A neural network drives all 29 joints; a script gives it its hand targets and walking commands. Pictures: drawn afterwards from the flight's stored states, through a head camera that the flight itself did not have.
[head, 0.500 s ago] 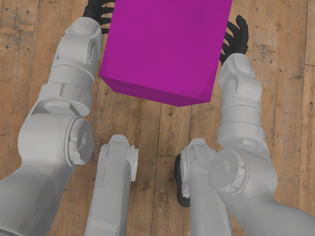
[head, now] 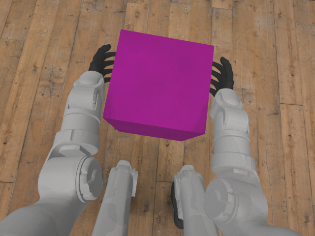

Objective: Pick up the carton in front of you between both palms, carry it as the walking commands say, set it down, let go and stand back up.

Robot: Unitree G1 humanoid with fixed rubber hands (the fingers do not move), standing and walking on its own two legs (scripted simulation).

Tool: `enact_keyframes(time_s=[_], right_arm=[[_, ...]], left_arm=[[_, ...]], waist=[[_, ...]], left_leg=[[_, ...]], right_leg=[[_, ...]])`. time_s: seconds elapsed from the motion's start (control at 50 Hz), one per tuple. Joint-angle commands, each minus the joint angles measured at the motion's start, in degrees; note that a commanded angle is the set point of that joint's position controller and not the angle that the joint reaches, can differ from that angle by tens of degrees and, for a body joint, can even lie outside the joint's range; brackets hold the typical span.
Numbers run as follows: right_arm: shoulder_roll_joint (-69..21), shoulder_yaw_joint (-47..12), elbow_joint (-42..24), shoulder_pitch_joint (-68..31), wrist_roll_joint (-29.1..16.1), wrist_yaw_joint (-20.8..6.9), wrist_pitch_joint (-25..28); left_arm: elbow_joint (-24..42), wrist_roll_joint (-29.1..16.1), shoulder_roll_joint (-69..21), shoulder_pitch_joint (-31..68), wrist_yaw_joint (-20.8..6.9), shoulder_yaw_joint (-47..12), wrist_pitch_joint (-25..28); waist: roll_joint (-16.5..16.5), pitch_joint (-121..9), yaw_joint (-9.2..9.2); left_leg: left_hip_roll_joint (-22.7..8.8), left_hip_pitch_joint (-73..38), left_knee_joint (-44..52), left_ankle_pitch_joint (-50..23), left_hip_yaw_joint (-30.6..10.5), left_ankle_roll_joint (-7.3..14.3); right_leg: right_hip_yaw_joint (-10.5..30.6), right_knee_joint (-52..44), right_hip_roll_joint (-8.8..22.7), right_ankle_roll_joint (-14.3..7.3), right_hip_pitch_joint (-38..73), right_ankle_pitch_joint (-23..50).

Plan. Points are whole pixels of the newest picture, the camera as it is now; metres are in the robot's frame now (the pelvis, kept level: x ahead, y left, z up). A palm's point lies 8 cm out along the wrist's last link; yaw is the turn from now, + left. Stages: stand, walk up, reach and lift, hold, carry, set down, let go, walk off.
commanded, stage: reach and lift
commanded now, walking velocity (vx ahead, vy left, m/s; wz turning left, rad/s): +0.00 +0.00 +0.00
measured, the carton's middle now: (157, 96) +0.47 +0.02 -0.12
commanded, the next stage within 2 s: hold in 1.96 s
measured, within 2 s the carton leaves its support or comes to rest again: neither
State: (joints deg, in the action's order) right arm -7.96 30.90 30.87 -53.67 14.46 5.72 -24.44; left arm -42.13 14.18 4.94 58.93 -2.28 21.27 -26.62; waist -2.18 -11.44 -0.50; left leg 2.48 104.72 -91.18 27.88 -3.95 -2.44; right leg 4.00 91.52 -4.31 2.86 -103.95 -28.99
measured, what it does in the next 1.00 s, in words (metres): rises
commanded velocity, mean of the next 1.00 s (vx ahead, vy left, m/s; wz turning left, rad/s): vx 0.00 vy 0.00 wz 0.00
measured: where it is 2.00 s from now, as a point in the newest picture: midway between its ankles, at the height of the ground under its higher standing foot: (151, 209)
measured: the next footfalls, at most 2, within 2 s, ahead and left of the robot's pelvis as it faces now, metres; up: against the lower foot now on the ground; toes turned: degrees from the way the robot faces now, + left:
none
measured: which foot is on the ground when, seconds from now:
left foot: down 0.00-1.00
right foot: down 0.00-1.00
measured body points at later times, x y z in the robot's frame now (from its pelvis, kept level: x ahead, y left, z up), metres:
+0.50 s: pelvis +0.04 +0.01 +0.13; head +0.16 +0.03 +0.57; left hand +0.43 +0.16 +0.10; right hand +0.42 -0.14 +0.11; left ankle +0.09 +0.13 -0.51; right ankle +0.09 -0.13 -0.51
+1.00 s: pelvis +0.08 +0.00 +0.23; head +0.06 +0.00 +0.68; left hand +0.38 +0.16 +0.23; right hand +0.39 -0.15 +0.25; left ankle +0.09 +0.13 -0.51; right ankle +0.09 -0.13 -0.51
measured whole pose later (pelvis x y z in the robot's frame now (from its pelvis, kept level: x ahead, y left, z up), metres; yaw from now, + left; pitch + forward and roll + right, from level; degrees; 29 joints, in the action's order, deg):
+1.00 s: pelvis +0.08 +0.00 +0.23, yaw +1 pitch +1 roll +0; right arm -9.3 15.6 22.7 -17.4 14.9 0.8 -31.2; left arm -21.3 15.5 -8.6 14.6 0.7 14.8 -33.4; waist 0.0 -4.9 -0.3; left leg 0.7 16.4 -28.3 13.2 -4.6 -1.2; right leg 4.7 28.9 -1.4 0.6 -15.7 -14.4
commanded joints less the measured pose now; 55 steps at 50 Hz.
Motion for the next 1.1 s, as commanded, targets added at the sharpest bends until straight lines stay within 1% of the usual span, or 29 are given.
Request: enact_keyframes(time_s=[0.0,0.04,0.08,0.1,0.16,0.2,0.26,0.34,0.42,0.48,0.52,0.56,0.66,0.72,0.82,0.88,0.92,0.98,1.04,1.08], right_arm=[[-59.97,-34.50,6.17,-27.20,-10.12,-15.98,1.64],[-59.91,-35.48,5.53,-24.63,-10.81,-16.18,2.63],[-59.51,-36.14,6.29,-21.18,-10.97,-16.45,3.15],[-59.17,-36.10,7.19,-19.26,-10.69,-16.63,3.24],[-58.73,-35.86,9.72,-14.72,-9.28,-17.38,3.33],[-59.27,-36.72,8.97,-14.10,-8.98,-17.94,3.56],[-60.26,-39.13,6.72,-14.34,-9.56,-18.50,3.96],[-60.61,-40.81,5.87,-12.24,-9.45,-18.83,3.76],[-60.36,-40.36,6.91,-8.47,-8.21,-19.15,2.51],[-59.94,-39.35,7.79,-5.10,-7.30,-19.61,1.13],[-60.06,-39.24,7.87,-2.97,-7.09,-19.98,0.26],[-60.55,-39.81,7.46,-0.92,-7.30,-20.29,-0.37],[-61.85,-43.40,4.12,3.60,-8.98,-20.29,-1.65],[-61.72,-45.56,1.68,6.44,-9.86,-19.78,-2.89],[-60.17,-47.62,-2.49,12.49,-10.57,-19.08,-5.82],[-59.31,-47.38,-4.23,15.67,-10.54,-19.03,-7.77],[-58.37,-46.29,-3.86,17.06,-10.07,-19.15,-9.00],[-57.25,-43.30,-2.02,16.59,-8.85,-19.57,-10.22],[-57.33,-40.19,0.08,13.62,-7.81,-20.07,-10.33],[-58.47,-39.81,0.14,10.23,-8.02,-20.44,-9.84]], left_arm=[[3.29,-11.45,-66.88,26.53,-14.60,-28.26,4.99],[5.29,-11.27,-67.75,23.95,-13.26,-29.86,6.11],[6.26,-10.69,-67.63,20.93,-11.95,-30.39,6.92],[6.21,-10.15,-67.12,19.21,-11.36,-30.00,7.17],[5.39,-8.67,-66.84,15.02,-10.32,-29.30,7.40],[5.69,-8.35,-67.66,13.66,-10.16,-29.59,7.43],[7.38,-8.91,-69.64,12.80,-10.02,-31.40,7.57],[10.09,-10.12,-71.58,12.13,-9.96,-33.91,7.29],[10.61,-10.41,-72.22,10.11,-10.38,-34.40,5.88],[10.29,-9.91,-71.99,7.23,-10.81,-33.87,4.41],[10.48,-9.57,-71.86,5.15,-11.06,-33.64,3.53],[11.41,-9.41,-71.68,3.13,-11.24,-33.91,2.92],[15.92,-9.95,-70.97,-1.71,-11.14,-36.22,1.73],[17.95,-10.52,-70.18,-5.27,-10.96,-37.07,0.43],[20.95,-11.09,-68.70,-11.93,-11.19,-38.09,-2.62],[23.20,-11.39,-67.34,-14.12,-11.51,-38.61,-4.52],[23.95,-11.28,-66.30,-14.57,-11.72,-38.19,-5.64],[22.74,-10.61,-65.31,-13.49,-12.08,-35.48,-6.71],[20.69,-9.55,-65.04,-10.30,-12.64,-32.95,-6.79],[20.77,-9.73,-65.86,-6.62,-13.06,-33.07,-6.33]], waist=[[6.66,-50.69,-1.51],[7.62,-51.17,-1.20],[7.76,-50.34,-0.72],[7.57,-49.05,-0.45],[6.38,-43.68,0.02],[5.41,-42.06,0.27],[4.45,-41.56,0.38],[3.86,-39.39,-0.54],[3.62,-33.72,-1.37],[3.76,-28.59,-1.60],[3.73,-25.87,-1.44],[3.61,-24.25,-1.07],[3.11,-22.18,0.31],[2.55,-19.28,0.89],[1.76,-13.05,0.71],[1.33,-9.20,0.10],[1.13,-5.81,-0.15],[0.52,0.13,-0.19],[0.32,3.54,-0.28],[0.62,2.85,-0.17]], left_leg=[[6.97,-39.06,14.76,-21.82,6.89,0.72],[6.88,-44.51,16.66,-25.81,5.73,0.51],[6.62,-49.13,18.93,-27.49,4.60,0.55],[6.50,-50.79,20.31,-27.05,4.15,0.64],[6.35,-53.61,24.77,-22.61,3.45,1.02],[6.30,-55.43,27.28,-20.52,3.34,1.30],[6.21,-59.43,30.37,-19.65,2.92,1.53],[5.85,-65.20,34.32,-18.30,1.99,1.57],[5.28,-68.51,39.03,-14.68,1.25,1.76],[4.82,-71.20,43.05,-13.17,0.79,1.94],[4.54,-73.61,45.65,-13.85,0.56,2.06],[4.29,-76.43,47.98,-16.13,0.32,2.14],[4.01,-84.17,53.16,-24.55,0.01,2.12],[3.92,-88.38,56.50,-27.52,-0.11,2.08],[3.73,-95.06,62.53,-29.58,-0.03,2.32],[3.49,-97.58,65.73,-29.01,0.07,2.36],[3.32,-97.91,67.38,-27.27,0.24,2.40],[3.13,-97.26,69.03,-21.98,0.82,2.82],[2.99,-96.51,69.38,-17.23,1.41,3.33],[2.85,-96.39,69.02,-15.05,1.64,3.44]], right_leg=[[-6.56,-16.00,-6.02,-0.60,36.39,22.32],[-6.08,-17.63,-6.05,-0.83,37.26,24.35],[-5.67,-19.48,-6.10,-0.97,37.93,24.20],[-5.53,-20.55,-6.12,-1.02,38.12,23.17],[-5.30,-24.25,-5.97,-1.16,39.53,18.71],[-5.06,-26.68,-5.69,-1.18,41.98,17.15],[-4.50,-29.72,-5.38,-1.32,46.43,16.81],[-3.75,-33.72,-5.08,-1.96,51.54,15.72],[-2.83,-38.37,-4.51,-2.74,56.38,13.07],[-2.07,-42.09,-3.96,-3.15,60.60,12.38],[-1.55,-44.59,-3.58,-3.33,64.11,13.38],[-1.00,-47.02,-3.18,-3.39,68.10,15.74],[0.25,-53.17,-2.47,-2.98,78.57,24.35],[0.67,-57.04,-2.13,-2.58,83.75,27.74],[1.13,-63.89,-1.49,-2.02,91.24,30.92],[1.04,-67.20,-1.17,-1.83,94.70,31.34],[0.90,-68.84,-0.96,-1.83,95.88,30.15],[0.55,-70.58,-0.63,-1.99,94.89,24.91],[0.34,-71.15,-0.42,-2.24,93.65,19.51],[0.29,-70.76,-0.23,-2.41,93.63,17.17]])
